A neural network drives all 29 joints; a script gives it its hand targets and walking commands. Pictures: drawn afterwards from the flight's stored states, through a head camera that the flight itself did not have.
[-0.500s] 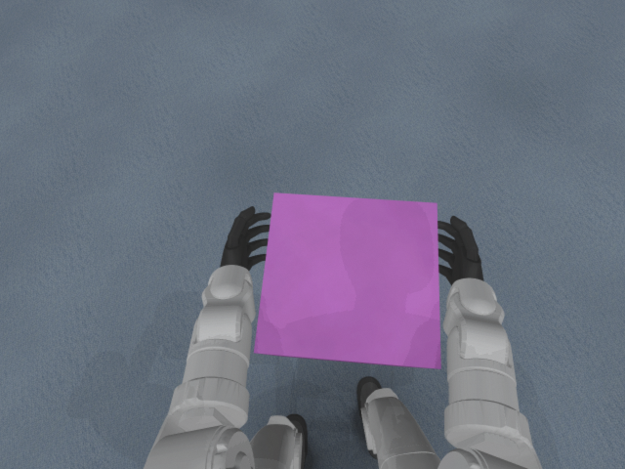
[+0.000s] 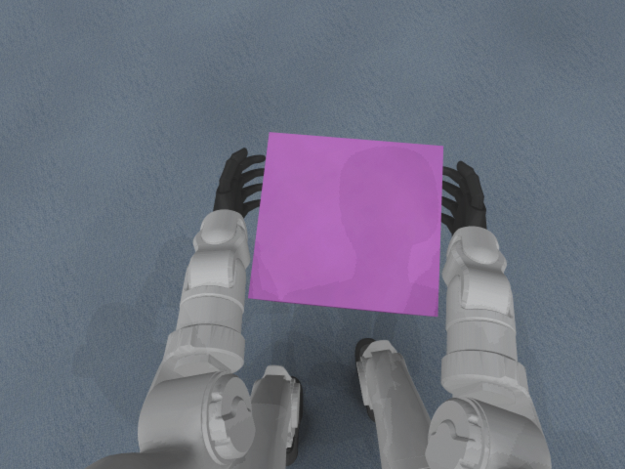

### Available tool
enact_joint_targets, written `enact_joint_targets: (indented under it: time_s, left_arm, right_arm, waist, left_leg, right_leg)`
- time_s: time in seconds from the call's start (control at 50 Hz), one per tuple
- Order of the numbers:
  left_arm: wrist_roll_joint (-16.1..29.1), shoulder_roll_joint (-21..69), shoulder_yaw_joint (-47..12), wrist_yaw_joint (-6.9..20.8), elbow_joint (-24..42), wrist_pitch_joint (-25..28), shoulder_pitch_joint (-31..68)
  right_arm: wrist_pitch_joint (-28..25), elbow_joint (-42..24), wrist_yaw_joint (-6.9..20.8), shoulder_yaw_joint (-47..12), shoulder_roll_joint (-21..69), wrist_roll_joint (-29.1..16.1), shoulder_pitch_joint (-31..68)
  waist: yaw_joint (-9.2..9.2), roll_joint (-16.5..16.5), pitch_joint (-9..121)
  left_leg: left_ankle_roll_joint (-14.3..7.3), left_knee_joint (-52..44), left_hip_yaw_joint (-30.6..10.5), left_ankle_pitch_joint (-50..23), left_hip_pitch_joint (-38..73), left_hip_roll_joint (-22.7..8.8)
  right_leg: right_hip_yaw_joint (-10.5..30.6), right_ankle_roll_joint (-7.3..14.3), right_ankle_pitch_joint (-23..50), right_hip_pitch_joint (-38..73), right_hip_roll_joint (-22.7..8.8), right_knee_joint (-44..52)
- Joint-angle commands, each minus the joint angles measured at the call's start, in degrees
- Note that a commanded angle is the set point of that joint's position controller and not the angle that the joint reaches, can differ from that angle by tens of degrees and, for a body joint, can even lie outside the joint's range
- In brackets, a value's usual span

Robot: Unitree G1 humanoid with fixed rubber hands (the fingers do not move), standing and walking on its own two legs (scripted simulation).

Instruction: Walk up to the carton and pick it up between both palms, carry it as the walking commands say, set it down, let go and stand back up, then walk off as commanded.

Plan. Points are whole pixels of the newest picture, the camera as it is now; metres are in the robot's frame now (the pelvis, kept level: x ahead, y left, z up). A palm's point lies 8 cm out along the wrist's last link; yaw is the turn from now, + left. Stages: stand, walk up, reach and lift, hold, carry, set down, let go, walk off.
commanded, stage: set down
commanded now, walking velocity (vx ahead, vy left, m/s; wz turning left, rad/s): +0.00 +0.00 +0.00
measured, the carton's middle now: (343, 238) +0.40 -0.06 -0.15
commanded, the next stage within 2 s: none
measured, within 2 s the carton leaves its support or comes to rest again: neither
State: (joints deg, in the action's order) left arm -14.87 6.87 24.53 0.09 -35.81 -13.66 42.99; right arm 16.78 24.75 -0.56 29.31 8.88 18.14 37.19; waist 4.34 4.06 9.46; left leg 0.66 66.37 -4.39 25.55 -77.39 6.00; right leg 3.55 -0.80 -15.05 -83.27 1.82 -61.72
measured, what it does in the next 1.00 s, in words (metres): lowers itself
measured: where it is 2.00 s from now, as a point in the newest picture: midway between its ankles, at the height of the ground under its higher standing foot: (332, 415)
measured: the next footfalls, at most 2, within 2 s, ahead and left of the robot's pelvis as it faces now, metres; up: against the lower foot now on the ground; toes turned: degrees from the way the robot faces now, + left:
none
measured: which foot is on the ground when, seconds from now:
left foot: down 0.00-1.00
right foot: down 0.00-1.00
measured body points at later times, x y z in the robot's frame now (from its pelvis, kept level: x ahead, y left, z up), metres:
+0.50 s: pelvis -0.01 +0.01 -0.07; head +0.24 -0.03 +0.30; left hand +0.48 +0.08 -0.16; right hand +0.42 -0.22 -0.16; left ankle +0.03 +0.12 -0.62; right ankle +0.10 -0.12 -0.62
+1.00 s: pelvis -0.03 +0.00 -0.14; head +0.27 -0.03 +0.20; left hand +0.50 +0.07 -0.24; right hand +0.45 -0.23 -0.25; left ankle +0.03 +0.12 -0.62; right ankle +0.10 -0.12 -0.62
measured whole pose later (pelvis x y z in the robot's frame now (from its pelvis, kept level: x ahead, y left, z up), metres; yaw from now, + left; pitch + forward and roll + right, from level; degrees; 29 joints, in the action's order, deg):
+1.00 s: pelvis -0.03 +0.00 -0.14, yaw +3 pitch +45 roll +3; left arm -10.0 -0.9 22.6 -5.2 -45.9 -15.5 65.5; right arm 19.0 34.9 -1.2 32.6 -0.2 15.6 60.0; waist 6.5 4.2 4.5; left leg 2.0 97.8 -2.8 34.0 -109.2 10.2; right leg 5.9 -3.0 -22.5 -115.7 4.0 -93.1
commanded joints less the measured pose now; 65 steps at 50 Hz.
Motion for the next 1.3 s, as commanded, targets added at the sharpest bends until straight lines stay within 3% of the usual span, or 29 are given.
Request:
enact_joint_targets:
  time_s: [0.0,0.24,0.68,1.28]
  left_arm:
    - [6.30,53.59,-30.78,13.05,-5.58,-0.25,29.02]
    - [9.08,53.83,-31.39,11.05,-6.45,-1.46,36.23]
    - [9.84,48.36,-27.31,7.18,-10.00,-1.01,47.51]
    - [11.02,41.80,-23.84,6.24,-13.84,-1.01,62.24]
  right_arm:
    - [0.43,6.99,13.47,-35.34,50.59,-7.18,31.27]
    - [1.76,9.55,13.81,-33.45,48.57,-8.68,38.28]
    - [1.85,14.43,13.29,-26.74,43.06,-9.06,49.54]
    - [2.19,14.63,12.39,-25.48,37.75,-10.68,63.70]
  waist:
    - [1.71,-2.84,44.46]
    - [2.81,-1.96,49.53]
    - [4.74,-0.76,51.91]
    - [6.22,-1.81,53.85]
  left_leg:
    - [-0.51,-6.37,3.49,-5.68,0.39,4.22]
    - [0.57,1.73,4.57,-5.40,-4.67,5.15]
    - [1.40,13.29,5.75,-4.42,-12.01,6.32]
    - [0.83,27.36,8.06,0.74,-26.91,7.19]
  right_leg:
    - [-3.17,-0.96,11.19,41.67,4.46,-0.59]
    - [-4.64,-1.08,10.60,32.64,5.36,-8.96]
    - [-6.65,-1.62,9.56,20.38,5.54,-20.96]
    - [-6.97,-2.47,9.44,13.87,4.60,-33.95]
